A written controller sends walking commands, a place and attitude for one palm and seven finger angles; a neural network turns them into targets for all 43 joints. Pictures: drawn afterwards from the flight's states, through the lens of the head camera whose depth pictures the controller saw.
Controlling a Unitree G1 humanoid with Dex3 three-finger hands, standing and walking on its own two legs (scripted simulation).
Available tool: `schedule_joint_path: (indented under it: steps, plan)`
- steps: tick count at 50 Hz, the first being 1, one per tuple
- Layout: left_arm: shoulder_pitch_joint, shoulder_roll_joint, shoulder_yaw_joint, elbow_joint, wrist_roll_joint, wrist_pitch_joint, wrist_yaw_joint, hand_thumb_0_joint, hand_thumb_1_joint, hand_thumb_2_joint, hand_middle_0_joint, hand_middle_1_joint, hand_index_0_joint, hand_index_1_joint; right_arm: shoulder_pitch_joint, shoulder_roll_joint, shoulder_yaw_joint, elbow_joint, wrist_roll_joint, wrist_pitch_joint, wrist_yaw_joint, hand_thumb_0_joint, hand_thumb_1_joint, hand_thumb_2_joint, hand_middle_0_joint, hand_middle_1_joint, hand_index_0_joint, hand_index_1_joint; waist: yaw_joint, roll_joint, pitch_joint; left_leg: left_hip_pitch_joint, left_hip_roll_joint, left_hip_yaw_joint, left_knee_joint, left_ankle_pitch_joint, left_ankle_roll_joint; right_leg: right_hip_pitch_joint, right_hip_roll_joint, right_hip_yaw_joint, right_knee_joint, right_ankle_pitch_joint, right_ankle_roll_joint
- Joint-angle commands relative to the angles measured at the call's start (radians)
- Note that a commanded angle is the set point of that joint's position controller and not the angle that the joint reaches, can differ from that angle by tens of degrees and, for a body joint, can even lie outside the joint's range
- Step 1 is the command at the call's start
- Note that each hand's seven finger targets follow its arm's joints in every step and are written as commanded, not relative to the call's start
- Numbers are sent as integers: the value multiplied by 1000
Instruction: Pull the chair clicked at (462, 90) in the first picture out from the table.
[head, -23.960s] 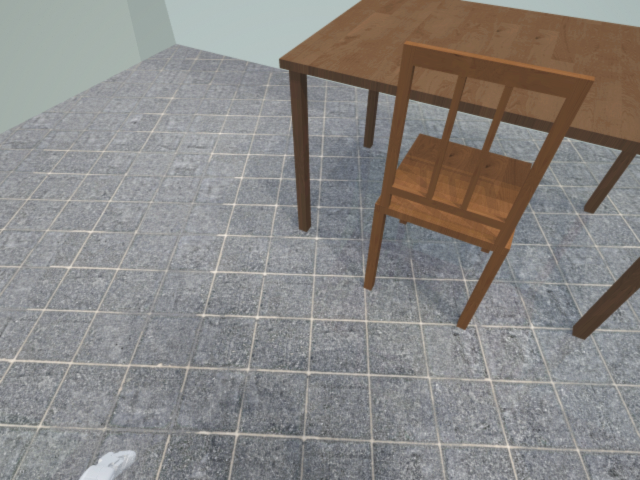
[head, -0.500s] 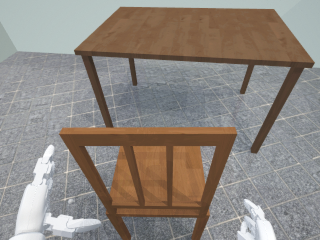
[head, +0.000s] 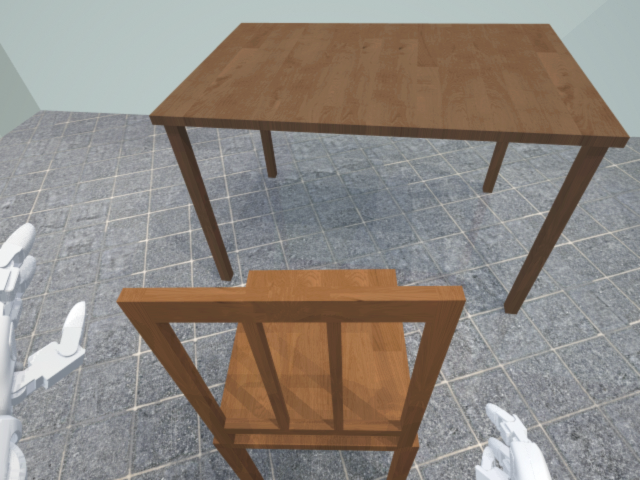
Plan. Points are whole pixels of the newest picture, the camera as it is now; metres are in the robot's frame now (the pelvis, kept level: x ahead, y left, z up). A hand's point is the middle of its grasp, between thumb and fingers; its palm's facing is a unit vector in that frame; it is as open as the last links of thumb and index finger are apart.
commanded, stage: draw the hand back to the body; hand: left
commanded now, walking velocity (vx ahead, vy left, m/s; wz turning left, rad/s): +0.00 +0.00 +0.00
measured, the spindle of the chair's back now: (271, 381) +0.27 +0.12 -0.07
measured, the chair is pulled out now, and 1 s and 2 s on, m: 0.53 0.53 0.53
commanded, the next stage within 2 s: step back with the hand held close in 0.36 s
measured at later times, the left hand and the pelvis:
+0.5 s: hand (69, 332) +0.20 +0.27 +0.17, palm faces +0.48 -0.75 -0.45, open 7.4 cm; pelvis +0.00 +0.00 +0.00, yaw -1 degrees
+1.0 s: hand (28, 383) +0.14 +0.27 +0.17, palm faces +0.43 -0.73 -0.53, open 7.4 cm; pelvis -0.06 +0.01 +0.00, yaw -2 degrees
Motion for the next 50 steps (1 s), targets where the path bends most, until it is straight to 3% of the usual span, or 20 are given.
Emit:
schedule_joint_path:
  steps: [1, 3, 6, 12, 19, 23, 24, 25, 26, 27, 30, 32, 34, 36, 37, 40, 42, 47, 50]
  plan:
    - [-63, 149, 132, -137, -5, -60, 17, 0, 900, 900, -200, -300, -200, -300, -112, -92, -42, -143, 2, -45, -7, 0, -900, -900, 200, 300, 200, 300, -5, -48, -47, -65, 4, -5, -106, 344, 42, 118, -8, 41, -86, 231, -51]
    - [-56, 112, 98, -106, -8, -55, 5, 0, 900, 900, -200, -300, -200, -300, -120, -97, -46, -140, 4, -32, -4, 0, -900, -900, 200, 300, 200, 300, -11, -65, -24, -69, 6, -2, -113, 337, 43, 109, -6, 38, -94, 225, -48]
    - [-61, 145, 120, -135, -5, -60, 5, 0, 900, 900, -200, -300, -200, -300, -128, -102, -52, -145, 2, -23, -1, 0, -900, -900, 200, 300, 200, 300, -2, -63, -58, -49, 7, 0, -116, 359, 48, 124, -10, 35, -91, 245, -47]
    - [-76, 203, 161, -253, -2, -66, 14, 0, 900, 900, -200, -300, -200, -300, -140, -100, -46, -147, -5, -35, -2, 0, -900, -900, 200, 300, 200, 300, 6, 27, -122, -21, 1, -6, -121, 390, 40, 165, -10, 50, -97, 261, -57]
    - [-87, 148, 122, -164, -3, -50, 12, 0, 900, 900, -200, -300, -200, -300, -132, -98, -45, -138, 0, -25, -6, 0, -900, -900, 200, 300, 200, 300, -7, -35, -31, -44, 9, -2, -139, 349, 38, 123, -4, 37, -104, 220, -52]
    - [-92, 139, 113, -142, -5, -47, 4, 0, 900, 900, -200, -300, -200, -300, -136, -101, -45, -140, -1, -17, -4, 0, -900, -900, 200, 300, 200, 300, -7, -53, -33, -47, 7, -1, -140, 336, 43, 123, -5, 38, -109, 211, -49]
    - [-144, 142, 100, -169, -5, -50, 2, 0, 900, 900, -200, -300, -200, -300, -137, -105, -41, -144, -2, -19, -2, 0, -900, -900, 200, 300, 200, 300, -13, -60, -40, -43, 7, -1, -140, 335, 45, 122, -5, 38, -107, 213, -47]
    - [-294, 311, 262, -233, -29, -109, 2, 0, 900, 900, -200, -300, -200, -300, -99, -108, -49, -184, 18, 3, -8, 0, -900, -900, 200, 300, 200, 300, -43, -78, 40, -69, 31, -2, -123, 261, 58, 14, -51, 174, -152, 323, -57]
    - [-211, 241, 219, -149, -23, -114, -8, 0, 900, 900, -200, -300, -200, -300, -109, -92, -46, -162, 9, 12, -11, 0, -900, -900, 200, 300, 200, 300, -53, -103, 34, -68, 30, -14, -128, 238, 56, 19, -70, 169, -150, 341, -61]
    - [-219, 254, 222, -183, -21, -117, -10, 0, 900, 900, -200, -300, -200, -300, -113, -97, -48, -173, 10, 16, -10, 0, -900, -900, 200, 300, 200, 300, -50, -81, 16, -68, 27, -15, -137, 245, 55, 29, -73, 175, -141, 361, -63]
    - [-72, 168, 164, -160, -15, -115, -16, 0, 900, 900, -200, -300, -200, -300, -128, -96, -46, -191, 1, 33, -8, 0, -900, -900, 200, 300, 200, 300, -50, -26, -89, -15, 45, -12, -139, 420, 54, 82, -76, 149, -76, 484, -53]
    - [1, 167, 169, -185, -12, -117, -12, 0, 900, 900, -200, -300, -200, -300, -139, -96, -50, -204, -3, 47, -6, 0, -900, -900, 200, 300, 200, 300, -48, 20, -169, 9, 56, -15, -133, 532, 53, 121, -78, 133, -40, 540, -46]
    - [63, 188, 196, -224, -6, -122, -3, 0, 900, 900, -200, -300, -200, -300, -138, -91, -55, -220, -2, 62, -4, 0, -900, -900, 200, 300, 200, 300, -43, -8, -228, 19, 68, -27, -124, 622, 52, 141, -76, 120, -11, 563, -43]
    - [113, 212, 227, -244, -5, -125, 7, 0, 900, 900, -200, -300, -200, -300, -144, -81, -60, -233, 0, 74, -6, 0, -900, -900, 200, 300, 200, 300, -41, -48, -242, 0, 74, -34, -116, 634, 52, 137, -77, 114, 5, 559, -39]
    - [124, 240, 254, -242, -5, -125, 14, 0, 900, 900, -200, -300, -200, -300, -145, -86, -67, -230, 1, 79, -10, 0, -900, -900, 200, 300, 200, 300, -44, -19, -240, -19, 72, -36, -118, 612, 54, 141, -83, 117, 7, 560, -41]
    - [132, 229, 249, -251, -10, -128, 20, 0, 900, 900, -200, -300, -200, -300, -136, -72, -68, -237, 10, 88, -17, 0, -900, -900, 200, 300, 200, 300, -47, -43, -195, -82, 76, -46, -127, 551, 51, 116, -78, 116, 20, 515, -39]
    - [103, 243, 254, -255, -8, -130, 26, 0, 900, 900, -200, -300, -200, -300, -132, -77, -73, -233, 11, 84, -25, 0, -900, -900, 200, 300, 200, 300, -49, -11, -168, -120, 84, -54, -148, 479, 56, 102, -70, 113, 26, 444, -34]
    - [33, 209, 208, -191, -4, -130, 34, 0, 900, 900, -200, -300, -200, -300, -110, -83, -66, -216, 11, 61, -36, 0, -900, -900, 200, 300, 200, 300, -53, -17, -58, -258, 77, -52, -179, 148, 69, 64, -65, 147, -18, 276, -27]
    - [-23, 194, 176, -179, 5, -132, 36, 0, 900, 900, -200, -300, -200, -300, -83, -89, -57, -215, 6, 48, -35, 0, -900, -900, 200, 300, 200, 300, -55, -75, 1, -304, 46, -44, -155, -75, 71, -16, -72, 194, -110, 37, -32]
